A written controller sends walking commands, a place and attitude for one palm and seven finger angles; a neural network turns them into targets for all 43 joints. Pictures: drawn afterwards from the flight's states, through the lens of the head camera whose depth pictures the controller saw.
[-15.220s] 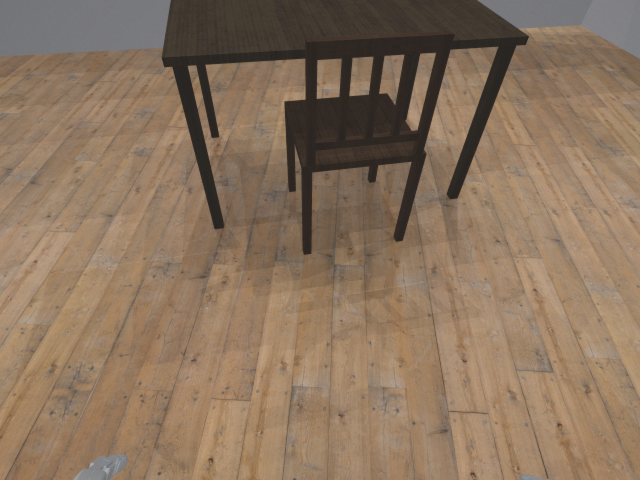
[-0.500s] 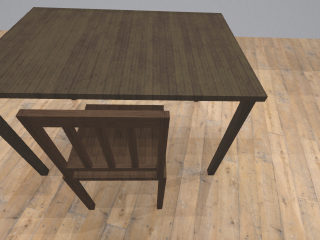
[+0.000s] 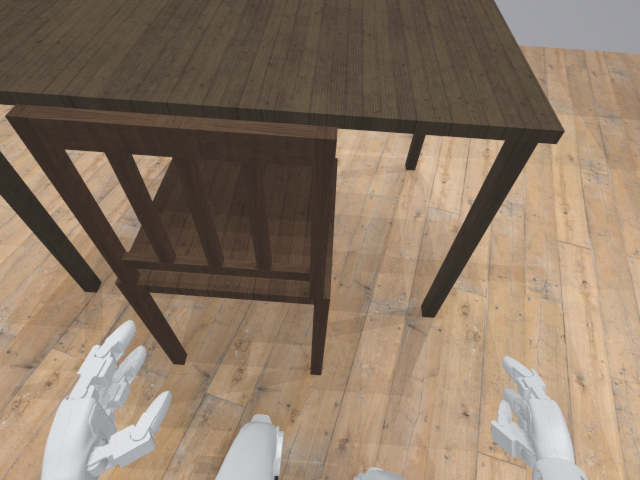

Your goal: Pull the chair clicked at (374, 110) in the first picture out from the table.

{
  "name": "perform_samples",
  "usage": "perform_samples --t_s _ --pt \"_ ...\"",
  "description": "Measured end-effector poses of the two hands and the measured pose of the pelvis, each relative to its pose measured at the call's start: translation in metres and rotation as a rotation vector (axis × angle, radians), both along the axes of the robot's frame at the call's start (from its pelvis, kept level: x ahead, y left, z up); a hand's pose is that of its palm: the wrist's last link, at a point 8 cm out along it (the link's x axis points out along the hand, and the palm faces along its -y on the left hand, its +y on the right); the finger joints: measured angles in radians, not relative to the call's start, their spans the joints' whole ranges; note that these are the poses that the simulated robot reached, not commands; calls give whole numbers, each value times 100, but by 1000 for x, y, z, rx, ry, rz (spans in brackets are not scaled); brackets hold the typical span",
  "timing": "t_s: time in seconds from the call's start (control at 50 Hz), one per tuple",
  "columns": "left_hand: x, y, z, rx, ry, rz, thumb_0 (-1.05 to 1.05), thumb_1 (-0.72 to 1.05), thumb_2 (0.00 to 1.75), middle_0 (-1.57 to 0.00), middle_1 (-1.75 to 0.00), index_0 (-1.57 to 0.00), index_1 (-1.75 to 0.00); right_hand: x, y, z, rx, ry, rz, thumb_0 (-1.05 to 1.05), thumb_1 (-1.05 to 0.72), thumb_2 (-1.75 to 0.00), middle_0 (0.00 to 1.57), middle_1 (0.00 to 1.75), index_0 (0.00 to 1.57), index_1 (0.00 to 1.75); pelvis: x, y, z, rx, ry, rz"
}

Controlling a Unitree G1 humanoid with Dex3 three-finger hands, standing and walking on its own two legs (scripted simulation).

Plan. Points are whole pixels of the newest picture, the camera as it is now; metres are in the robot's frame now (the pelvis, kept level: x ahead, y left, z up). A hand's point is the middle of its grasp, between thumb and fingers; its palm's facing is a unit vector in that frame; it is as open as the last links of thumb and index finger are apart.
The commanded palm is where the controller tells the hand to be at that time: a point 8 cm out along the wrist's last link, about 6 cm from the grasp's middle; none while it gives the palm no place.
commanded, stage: raise the hand toward the chair's back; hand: left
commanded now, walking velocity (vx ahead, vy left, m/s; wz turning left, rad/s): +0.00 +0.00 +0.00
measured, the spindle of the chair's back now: (202, 216) +0.49 +0.24 +0.00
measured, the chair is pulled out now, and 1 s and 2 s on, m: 0.00 0.00 0.00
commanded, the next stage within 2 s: aim the fingers beside a spindle in 1.60 s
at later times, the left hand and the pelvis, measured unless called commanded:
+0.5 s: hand (134, 348) +0.24 +0.24 +0.05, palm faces +0.06 -1.00 -0.07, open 14.2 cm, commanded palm +0.22 +0.29 +0.05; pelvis +0.02 +0.04 +0.01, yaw -1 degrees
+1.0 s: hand (101, 351) +0.23 +0.27 +0.06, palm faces +0.03 -1.00 -0.03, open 16.9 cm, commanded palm +0.22 +0.32 +0.06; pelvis +0.00 +0.07 +0.01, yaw -1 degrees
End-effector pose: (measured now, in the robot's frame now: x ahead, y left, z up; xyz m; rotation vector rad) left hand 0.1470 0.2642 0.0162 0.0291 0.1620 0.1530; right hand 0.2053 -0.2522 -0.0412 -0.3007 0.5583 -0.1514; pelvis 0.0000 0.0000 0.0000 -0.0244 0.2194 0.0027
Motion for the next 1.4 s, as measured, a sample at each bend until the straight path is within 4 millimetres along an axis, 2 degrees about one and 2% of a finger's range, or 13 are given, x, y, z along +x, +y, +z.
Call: perform_samples --t_s 0.06,0.12,0.26,0.32,0.44,0.54,0.6,0.74,0.82,0.92,1.08,1.22,1.4 --pt "3 3 30 68 -181 16 1 45 71 -15 -22 -16 -23 -2 9 -15 6 6 22 1 -91 -90 20 30 20 30 -3 -2 -8 -17 5 10" --pt "25 -5 51 93 -311 -87 1 38 68 -14 -21 -15 -22 -10 21 -31 43 31 31 1 -91 -90 20 30 20 30 -5 -1 -12 -29 9 15" --pt "81 -13 20 -42 -5 -235 0 21 61 -13 -19 -14 -19 -47 35 -47 130 158 -80 1 -90 -90 20 30 20 30 3 7 -1 -13 16 -7" --pt "80 -3 23 -55 34 -132 0 15 58 -13 -18 -13 -18 -60 33 -40 129 196 -137 2 -90 -90 20 30 20 30 12 14 9 -4 23 -26" --pt "71 20 48 54 -130 -54 0 1 52 -11 -15 -11 -16 -65 29 -35 69 241 -136 2 -90 -90 20 30 20 30 19 28 13 -13 52 -27" --pt "74 25 27 17 -115 -136 0 -11 47 -9 -14 -10 -14 -49 33 -37 28 216 -108 2 -90 -90 20 30 20 30 14 41 4 -35 72 -17" --pt "75 25 20 -20 -82 -162 0 -18 44 -9 -12 -9 -13 -37 42 -30 22 176 -98 2 -90 -90 20 30 20 30 13 47 3 -43 71 -17" --pt "73 40 54 13 -197 -100 -1 -35 37 -8 -10 -8 -10 -14 75 -8 50 86 -37 1 -90 -90 20 30 20 30 11 59 10 -56 42 -12" --pt "72 50 50 23 -172 -96 -1 -42 34 -7 -9 -7 -9 -9 92 -3 67 66 10 1 -90 -90 20 30 20 30 6 64 11 -62 29 -4" --pt "67 53 34 -14 -84 -124 -1 -47 31 -6 -8 -6 -9 -18 100 0 58 78 30 1 -90 -90 20 30 20 30 0 67 12 -69 15 -1" --pt "65 60 57 32 -197 -106 -2 -49 30 -6 -8 -6 -8 -47 90 -3 25 136 11 1 -90 -90 20 30 20 30 -7 67 14 -74 -1 3" --pt "68 59 47 11 -107 -133 -2 -50 30 -6 -8 -6 -8 -68 77 -6 31 167 -40 1 -90 -90 20 30 20 30 -10 65 17 -71 -10 0" --pt "65 49 53 27 -160 -106 -2 -50 30 -6 -8 -6 -8 -71 65 -7 25 157 -46 1 -90 -90 20 30 20 30 -9 57 16 -61 -6 -2"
